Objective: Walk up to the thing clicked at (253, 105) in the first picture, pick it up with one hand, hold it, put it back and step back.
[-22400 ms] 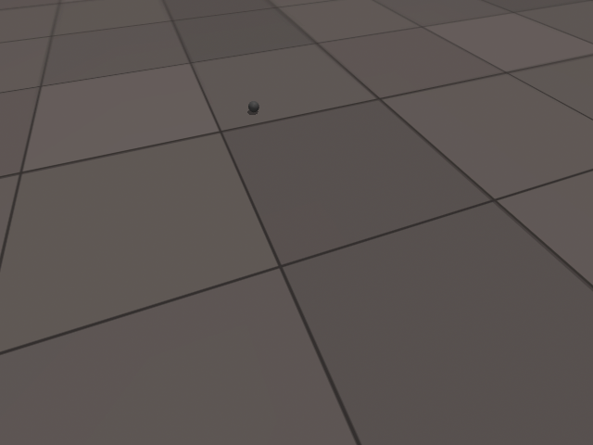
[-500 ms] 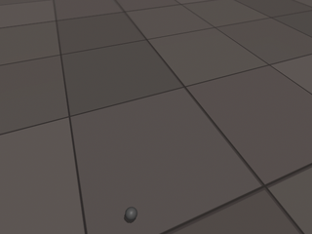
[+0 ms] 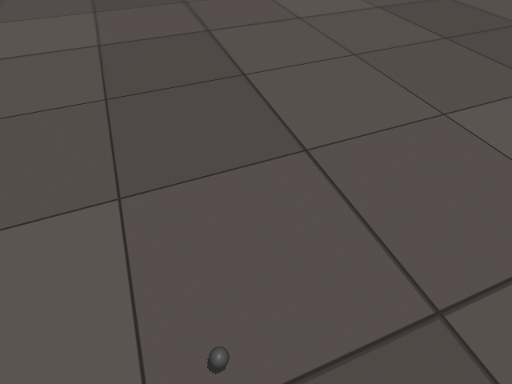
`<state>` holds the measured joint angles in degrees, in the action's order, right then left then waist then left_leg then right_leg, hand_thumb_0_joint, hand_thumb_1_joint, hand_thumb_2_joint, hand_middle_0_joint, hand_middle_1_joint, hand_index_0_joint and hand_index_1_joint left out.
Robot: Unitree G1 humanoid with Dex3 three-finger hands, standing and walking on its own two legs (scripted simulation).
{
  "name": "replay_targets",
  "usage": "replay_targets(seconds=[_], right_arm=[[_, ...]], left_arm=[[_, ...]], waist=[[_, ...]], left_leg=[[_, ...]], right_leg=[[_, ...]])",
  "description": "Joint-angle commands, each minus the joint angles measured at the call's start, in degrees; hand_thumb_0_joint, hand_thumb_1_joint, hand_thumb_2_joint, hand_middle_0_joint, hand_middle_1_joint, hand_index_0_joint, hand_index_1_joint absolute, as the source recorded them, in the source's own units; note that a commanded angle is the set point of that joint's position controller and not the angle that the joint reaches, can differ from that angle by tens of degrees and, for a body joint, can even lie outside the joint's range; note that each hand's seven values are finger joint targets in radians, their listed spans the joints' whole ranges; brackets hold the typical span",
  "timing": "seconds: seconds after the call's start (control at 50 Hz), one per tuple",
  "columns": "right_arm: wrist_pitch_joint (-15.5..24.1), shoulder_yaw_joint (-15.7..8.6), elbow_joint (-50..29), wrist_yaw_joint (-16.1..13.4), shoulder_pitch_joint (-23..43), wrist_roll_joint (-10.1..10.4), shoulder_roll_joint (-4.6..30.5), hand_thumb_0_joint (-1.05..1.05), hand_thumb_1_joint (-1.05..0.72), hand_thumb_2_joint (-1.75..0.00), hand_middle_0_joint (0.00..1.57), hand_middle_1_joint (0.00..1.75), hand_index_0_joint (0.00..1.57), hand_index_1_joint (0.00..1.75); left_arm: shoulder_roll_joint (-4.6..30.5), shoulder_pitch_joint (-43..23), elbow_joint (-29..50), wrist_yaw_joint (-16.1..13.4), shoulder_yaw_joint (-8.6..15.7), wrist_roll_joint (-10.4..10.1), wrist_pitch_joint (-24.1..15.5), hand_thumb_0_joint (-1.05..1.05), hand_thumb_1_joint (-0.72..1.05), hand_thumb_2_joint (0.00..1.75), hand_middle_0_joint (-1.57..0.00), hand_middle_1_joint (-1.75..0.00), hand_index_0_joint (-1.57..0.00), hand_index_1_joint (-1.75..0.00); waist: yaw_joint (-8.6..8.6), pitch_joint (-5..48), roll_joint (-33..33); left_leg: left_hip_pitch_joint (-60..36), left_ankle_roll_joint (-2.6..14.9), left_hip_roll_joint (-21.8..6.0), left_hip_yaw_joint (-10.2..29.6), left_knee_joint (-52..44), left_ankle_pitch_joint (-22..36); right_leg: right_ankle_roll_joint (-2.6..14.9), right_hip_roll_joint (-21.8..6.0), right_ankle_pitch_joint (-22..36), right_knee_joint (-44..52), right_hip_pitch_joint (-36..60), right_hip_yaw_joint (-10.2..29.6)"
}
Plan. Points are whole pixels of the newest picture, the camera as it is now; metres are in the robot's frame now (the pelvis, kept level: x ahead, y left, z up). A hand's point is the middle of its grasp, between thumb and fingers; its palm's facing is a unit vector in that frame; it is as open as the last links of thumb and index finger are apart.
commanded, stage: stand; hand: left
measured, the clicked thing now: (219, 357) +0.40 +0.16 -0.74
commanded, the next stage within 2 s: none
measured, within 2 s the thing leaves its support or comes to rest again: neither
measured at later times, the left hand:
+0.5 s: hand out of the picture +0.07 +0.27 -0.15, palm faces -0.02 -0.94 -0.35, open 7.4 cm
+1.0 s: hand out of the picture +0.08 +0.27 -0.15, palm faces -0.03 -0.94 -0.35, open 7.4 cm
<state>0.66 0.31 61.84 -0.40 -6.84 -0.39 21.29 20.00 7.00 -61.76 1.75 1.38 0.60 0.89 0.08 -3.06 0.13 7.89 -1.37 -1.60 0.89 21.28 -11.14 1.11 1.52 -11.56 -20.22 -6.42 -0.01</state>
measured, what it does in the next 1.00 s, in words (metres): stands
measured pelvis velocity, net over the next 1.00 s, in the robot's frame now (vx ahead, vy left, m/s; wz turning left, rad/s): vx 0.01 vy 0.01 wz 0.00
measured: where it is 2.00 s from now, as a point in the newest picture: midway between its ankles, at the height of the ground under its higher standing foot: outside the picture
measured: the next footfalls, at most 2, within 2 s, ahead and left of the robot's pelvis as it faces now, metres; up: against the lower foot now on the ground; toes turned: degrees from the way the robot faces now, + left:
none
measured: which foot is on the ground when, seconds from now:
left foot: down 0.00-1.00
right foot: down 0.00-1.00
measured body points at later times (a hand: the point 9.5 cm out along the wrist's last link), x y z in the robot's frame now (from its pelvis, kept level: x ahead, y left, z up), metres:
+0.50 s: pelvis +0.00 +0.01 +0.00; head +0.01 +0.01 +0.45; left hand +0.08 +0.31 -0.13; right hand +0.07 -0.29 -0.13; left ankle +0.01 +0.13 -0.75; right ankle +0.00 -0.11 -0.75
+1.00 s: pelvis +0.01 +0.01 +0.00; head +0.01 +0.01 +0.45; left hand +0.08 +0.32 -0.13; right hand +0.09 -0.29 -0.13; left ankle +0.01 +0.13 -0.75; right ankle +0.00 -0.11 -0.75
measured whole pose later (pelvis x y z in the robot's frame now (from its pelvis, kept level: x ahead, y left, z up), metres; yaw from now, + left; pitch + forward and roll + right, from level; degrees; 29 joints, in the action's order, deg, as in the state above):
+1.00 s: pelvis +0.01 +0.01 +0.00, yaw +0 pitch -2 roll +0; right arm 0.5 0.6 64.6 0.4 -5.9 -0.4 20.2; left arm 20.3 6.7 -64.6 0.3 -0.2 0.6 -0.6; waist 0.1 -2.5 -0.2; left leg 5.7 -0.2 -0.1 0.1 17.5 -9.9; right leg -0.3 0.0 -10.6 -17.2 -4.6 0.7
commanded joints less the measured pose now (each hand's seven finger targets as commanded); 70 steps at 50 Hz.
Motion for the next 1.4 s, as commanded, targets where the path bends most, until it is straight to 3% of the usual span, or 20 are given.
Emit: replay_targets(seconds=[0.0,0.1,0.22,0.28,0.4,0.52,0.56,0.72,1.38], right_arm=[[1.4,-2.17,-2.73,-0.34,2.13,-0.06,11.35,0.0,-0.9,-0.9,0.2,0.3,0.2,0.3],[1.36,-2.08,-1.71,-0.15,1.87,-0.16,11.6,0.0,-0.9,-0.9,0.2,0.3,0.2,0.3],[1.45,-2.28,-1.36,-0.01,2.86,-0.25,11.47,0.0,-0.9,-0.9,0.2,0.3,0.2,0.3],[1.29,-2.23,-0.93,0.07,2.45,-0.21,11.26,0.0,-0.9,-0.9,0.2,0.3,0.2,0.3],[1.48,-2.21,-0.76,0.03,2.67,-0.3,10.92,0.0,-0.9,-0.9,0.2,0.3,0.2,0.3],[1.37,-2.26,-0.45,-0.06,3.06,-0.22,11.09,0.0,-0.9,-0.9,0.2,0.3,0.2,0.3],[1.29,-2.1,-0.2,-0.06,2.46,-0.15,10.96,0.0,-0.9,-0.9,0.2,0.3,0.2,0.3],[1.39,-2.27,-0.57,-0.21,2.92,-0.16,11.34,0.0,-0.9,-0.9,0.2,0.3,0.2,0.3],[1.25,-2.13,-0.51,-0.05,2.22,-0.06,11.0,0.0,-0.9,-0.9,0.2,0.3,0.2,0.3]], left_arm=[[12.75,-3.67,2.85,-1.49,1.94,-0.15,-2.61,0.0,0.9,0.9,-0.2,-0.3,-0.2,-0.3],[12.58,-3.21,1.47,-1.74,1.52,-0.32,-2.94,0.0,0.9,0.9,-0.2,-0.3,-0.2,-0.3],[12.62,-3.01,1.09,-2.03,1.36,-0.24,-3.11,0.0,0.9,0.9,-0.2,-0.3,-0.2,-0.3],[12.32,-2.99,0.67,-2.01,1.15,-0.32,-3.07,0.0,0.9,0.9,-0.2,-0.3,-0.2,-0.3],[12.71,-3.14,0.79,-2.09,1.12,-0.21,-3.19,0.0,0.9,0.9,-0.2,-0.3,-0.2,-0.3],[12.91,-2.66,0.53,-2.23,0.96,-0.19,-3.01,0.0,0.9,0.9,-0.2,-0.3,-0.2,-0.3],[12.79,-2.76,0.22,-2.29,0.93,-0.22,-2.9,0.0,0.9,0.9,-0.2,-0.3,-0.2,-0.3],[12.98,-2.64,0.34,-2.32,1.0,-0.14,-2.82,0.0,0.9,0.9,-0.2,-0.3,-0.2,-0.3],[12.77,-1.89,0.46,-2.46,0.79,-0.13,-2.82,0.0,0.9,0.9,-0.2,-0.3,-0.2,-0.3]], waist=[[-0.43,4.05,-0.8],[-0.23,2.06,1.13],[0.1,3.64,0.44],[-0.04,2.38,0.87],[-0.09,5.03,-0.19],[0.11,5.07,-0.68],[-0.02,3.5,-0.74],[-0.09,5.07,-1.04],[-0.13,3.79,-0.21]], left_leg=[[-2.08,2.65,-5.71,5.0,-3.74,7.55],[-1.86,2.53,-5.75,5.3,-5.35,6.47],[-3.12,2.31,-5.83,5.33,-5.91,7.81],[-2.3,2.45,-5.7,5.34,-6.53,4.85],[-3.19,2.5,-6.09,5.1,-5.88,9.9],[-3.84,2.67,-6.24,5.02,-5.68,10.91],[-2.49,2.5,-6.01,5.22,-6.39,9.09],[-4.35,2.63,-6.27,5.07,-5.81,11.46],[-3.29,2.79,-5.87,5.34,-6.13,10.18]], right_leg=[[0.71,-8.8,8.73,5.04,0.93,7.4],[0.27,-8.39,7.21,5.8,0.16,6.86],[0.11,-8.43,8.48,5.69,1.05,6.53],[0.07,-8.27,5.27,6.42,0.01,6.6],[0.11,-8.7,10.48,5.13,2.02,6.37],[0.16,-8.79,11.21,4.75,1.93,6.2],[0.04,-8.58,9.11,5.13,1.46,6.18],[0.19,-8.84,11.01,4.63,1.61,6.34],[0.1,-8.89,9.5,5.12,1.29,5.8]])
